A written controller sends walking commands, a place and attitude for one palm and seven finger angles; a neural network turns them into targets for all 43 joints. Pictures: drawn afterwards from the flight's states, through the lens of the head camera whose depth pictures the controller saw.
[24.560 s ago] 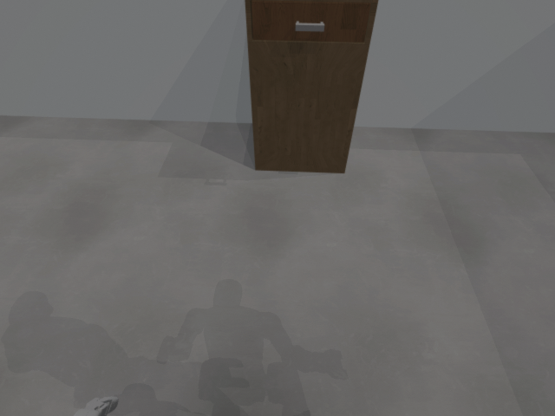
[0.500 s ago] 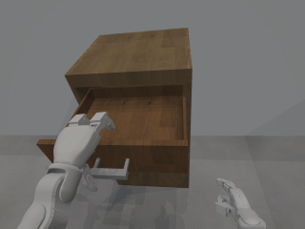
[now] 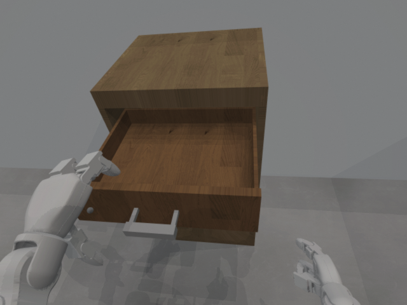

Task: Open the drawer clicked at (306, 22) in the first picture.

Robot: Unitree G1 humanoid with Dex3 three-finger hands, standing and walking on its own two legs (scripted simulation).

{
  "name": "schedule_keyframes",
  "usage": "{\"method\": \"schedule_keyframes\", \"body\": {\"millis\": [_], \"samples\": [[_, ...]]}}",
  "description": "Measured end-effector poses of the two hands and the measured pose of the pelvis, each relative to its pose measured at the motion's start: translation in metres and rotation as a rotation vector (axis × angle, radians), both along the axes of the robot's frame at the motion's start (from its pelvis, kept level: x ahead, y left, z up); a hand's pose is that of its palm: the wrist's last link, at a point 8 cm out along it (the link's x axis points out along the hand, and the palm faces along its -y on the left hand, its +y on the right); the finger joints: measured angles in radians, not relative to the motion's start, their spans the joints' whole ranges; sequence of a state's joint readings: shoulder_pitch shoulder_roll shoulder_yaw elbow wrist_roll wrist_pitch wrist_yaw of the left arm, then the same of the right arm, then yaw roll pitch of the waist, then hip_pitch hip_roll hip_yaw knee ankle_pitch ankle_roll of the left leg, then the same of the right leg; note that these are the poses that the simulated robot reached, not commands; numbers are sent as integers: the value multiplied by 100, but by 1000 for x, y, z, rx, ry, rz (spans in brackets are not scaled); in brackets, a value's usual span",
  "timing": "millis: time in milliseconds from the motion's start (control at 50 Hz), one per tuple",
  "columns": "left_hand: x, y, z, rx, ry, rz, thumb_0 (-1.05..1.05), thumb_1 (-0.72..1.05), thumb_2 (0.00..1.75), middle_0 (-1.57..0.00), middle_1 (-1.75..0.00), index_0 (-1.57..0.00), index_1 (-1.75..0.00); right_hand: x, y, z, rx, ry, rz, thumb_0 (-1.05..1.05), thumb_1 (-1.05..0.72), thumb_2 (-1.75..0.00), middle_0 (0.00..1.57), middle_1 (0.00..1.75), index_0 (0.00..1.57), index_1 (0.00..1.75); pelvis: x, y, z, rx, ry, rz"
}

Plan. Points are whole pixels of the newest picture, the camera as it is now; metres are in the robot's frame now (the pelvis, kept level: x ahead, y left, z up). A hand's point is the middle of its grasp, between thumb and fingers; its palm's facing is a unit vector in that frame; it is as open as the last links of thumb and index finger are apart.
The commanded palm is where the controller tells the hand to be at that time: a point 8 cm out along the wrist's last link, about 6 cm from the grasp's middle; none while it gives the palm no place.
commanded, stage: draw the hand back to the body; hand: left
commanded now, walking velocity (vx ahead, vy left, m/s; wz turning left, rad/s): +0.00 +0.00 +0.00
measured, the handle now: (153, 221) +0.28 +0.17 +0.01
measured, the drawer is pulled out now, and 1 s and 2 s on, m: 0.30 0.30 0.30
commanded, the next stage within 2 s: step back with the hand held close in 0.96 s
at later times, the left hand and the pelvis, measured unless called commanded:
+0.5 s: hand (82, 196) +0.22 +0.22 +0.18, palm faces +0.32 -0.86 -0.39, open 11.0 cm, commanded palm +0.17 +0.28 +0.20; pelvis +0.03 +0.01 +0.00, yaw +0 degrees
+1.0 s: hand (72, 198) +0.21 +0.24 +0.18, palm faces +0.40 -0.82 -0.41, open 7.6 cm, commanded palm +0.16 +0.28 +0.20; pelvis +0.03 +0.00 +0.00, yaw +1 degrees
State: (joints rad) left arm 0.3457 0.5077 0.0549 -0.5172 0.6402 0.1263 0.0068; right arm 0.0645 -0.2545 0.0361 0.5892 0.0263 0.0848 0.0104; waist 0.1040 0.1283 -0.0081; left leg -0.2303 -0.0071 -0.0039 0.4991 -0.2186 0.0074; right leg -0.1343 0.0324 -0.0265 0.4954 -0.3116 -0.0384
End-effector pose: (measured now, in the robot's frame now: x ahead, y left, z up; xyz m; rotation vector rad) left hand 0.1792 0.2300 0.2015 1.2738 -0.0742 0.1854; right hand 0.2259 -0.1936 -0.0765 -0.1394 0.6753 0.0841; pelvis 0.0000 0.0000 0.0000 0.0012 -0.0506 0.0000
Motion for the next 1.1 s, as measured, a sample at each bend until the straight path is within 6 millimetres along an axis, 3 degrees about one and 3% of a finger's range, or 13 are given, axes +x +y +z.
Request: {"method": "schedule_keyframes", "body": {"millis": [80,160,280,420,700,900,1100], "samples": [[-2,-1,-10,-613,-137,-86,-1,-46,31,-31,-118,-31,-118,-4,7,11,-9,-88,-31,2,-90,-90,20,30,20,30,4,3,0,0,-18,-5],[-5,-2,-12,-849,-232,-136,-1,-39,34,-31,-113,-31,-113,-13,7,18,-54,-112,-48,2,-90,-89,20,30,20,30,13,2,1,1,-21,-6],[-1,19,3,-844,-332,-126,-1,-22,42,-29,-102,-29,-102,-22,1,11,-90,-67,-63,1,-90,-89,20,30,20,30,21,6,3,-4,-19,-1],[5,31,-5,-831,-272,-73,-1,1,52,-27,-87,-27,-87,-26,-8,1,-93,-8,-106,2,-90,-89,20,30,20,30,27,11,4,-2,7,-8],[-4,54,-3,-755,-277,35,0,49,72,-24,-56,-24,-56,-8,-9,2,-72,-25,-133,2,-90,-89,20,30,20,30,33,10,3,-5,18,2],[-7,47,-10,-791,-269,50,1,79,85,-21,-36,-21,-37,-3,-10,5,-72,-40,-109,2,-90,-89,20,30,20,30,33,5,3,-3,17,9],[-7,45,-4,-763,-280,39,1,88,89,-21,-31,-21,-31,-7,-17,2,-66,-27,-120,2,-90,-89,20,30,20,30,31,0,2,-5,18,11]]}}
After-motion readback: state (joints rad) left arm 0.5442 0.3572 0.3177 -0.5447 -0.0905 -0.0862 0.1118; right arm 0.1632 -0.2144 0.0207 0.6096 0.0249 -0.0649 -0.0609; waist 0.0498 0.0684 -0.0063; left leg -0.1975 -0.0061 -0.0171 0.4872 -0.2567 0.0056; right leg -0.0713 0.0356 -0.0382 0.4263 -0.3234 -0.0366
